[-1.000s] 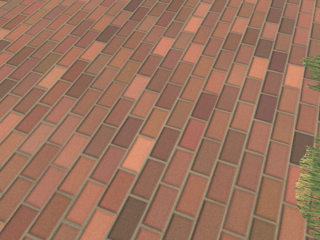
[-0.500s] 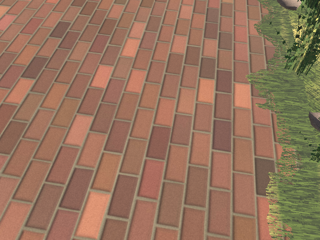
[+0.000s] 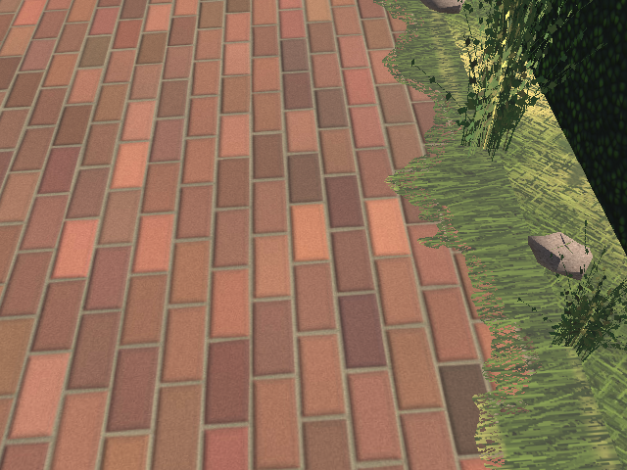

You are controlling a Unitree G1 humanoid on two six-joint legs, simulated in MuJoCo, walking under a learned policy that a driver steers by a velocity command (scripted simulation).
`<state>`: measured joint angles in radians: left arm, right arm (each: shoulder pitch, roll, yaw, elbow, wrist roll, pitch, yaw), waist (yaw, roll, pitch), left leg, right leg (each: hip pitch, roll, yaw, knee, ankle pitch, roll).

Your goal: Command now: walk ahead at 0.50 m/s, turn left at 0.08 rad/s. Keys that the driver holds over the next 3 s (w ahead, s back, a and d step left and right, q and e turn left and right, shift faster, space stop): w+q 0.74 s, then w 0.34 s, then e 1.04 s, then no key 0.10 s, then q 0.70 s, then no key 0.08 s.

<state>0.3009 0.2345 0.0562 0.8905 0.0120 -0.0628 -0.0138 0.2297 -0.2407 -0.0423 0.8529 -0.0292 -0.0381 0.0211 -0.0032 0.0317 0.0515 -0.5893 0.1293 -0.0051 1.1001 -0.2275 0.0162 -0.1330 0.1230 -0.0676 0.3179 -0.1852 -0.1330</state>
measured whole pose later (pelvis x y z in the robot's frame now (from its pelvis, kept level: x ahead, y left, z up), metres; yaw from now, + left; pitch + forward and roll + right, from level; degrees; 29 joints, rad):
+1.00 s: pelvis +0.56 +0.10 -0.01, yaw +28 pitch +0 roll +0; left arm 0.21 0.26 0.03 0.80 0.03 -0.07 -0.01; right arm 0.34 -0.29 -0.06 0.87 -0.03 -0.05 0.02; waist -0.03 0.04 0.04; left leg -0.36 -0.07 -0.07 1.12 -0.35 0.08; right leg -0.30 0.04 -0.04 0.46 -0.16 -0.05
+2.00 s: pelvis +0.70 +0.16 +0.00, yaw +1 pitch +1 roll +2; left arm 0.24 0.27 0.07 0.73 0.01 0.04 0.00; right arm 0.20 -0.29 -0.07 0.79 -0.02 0.05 -0.01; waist 0.00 0.03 0.04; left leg -0.50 0.01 -0.01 1.00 -0.35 -0.04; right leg -0.25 0.07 0.07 0.43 -0.19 -0.07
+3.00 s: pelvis +0.66 +0.20 -0.01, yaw +14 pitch -1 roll +0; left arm 0.22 0.29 0.04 0.79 0.02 0.02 0.02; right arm 0.15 -0.29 -0.06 0.75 0.00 0.08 0.04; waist 0.02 -0.02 0.09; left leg -0.26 -0.02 0.03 0.62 -0.38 0.01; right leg -0.18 -0.05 -0.12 0.52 -0.32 0.00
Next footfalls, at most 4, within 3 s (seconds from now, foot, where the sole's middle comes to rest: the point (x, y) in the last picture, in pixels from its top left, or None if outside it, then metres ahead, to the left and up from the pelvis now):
0.34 left None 0.33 0.11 -0.78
0.86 right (311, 381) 0.68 0.06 -0.78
1.32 left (200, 344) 0.78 0.33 -0.78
1.76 right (296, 349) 0.76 0.10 -0.78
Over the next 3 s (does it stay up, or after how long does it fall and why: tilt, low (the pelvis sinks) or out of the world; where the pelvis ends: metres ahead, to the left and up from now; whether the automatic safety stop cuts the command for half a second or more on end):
stays up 0.66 0.20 -0.01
